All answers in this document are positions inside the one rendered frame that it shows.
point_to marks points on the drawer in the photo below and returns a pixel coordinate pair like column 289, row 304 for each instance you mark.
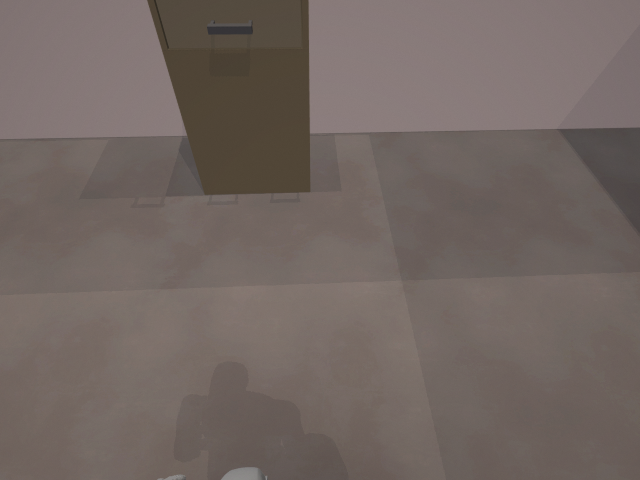
column 275, row 23

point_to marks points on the cabinet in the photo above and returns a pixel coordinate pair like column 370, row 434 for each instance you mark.
column 246, row 112

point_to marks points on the handle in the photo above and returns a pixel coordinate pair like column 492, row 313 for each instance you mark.
column 229, row 28

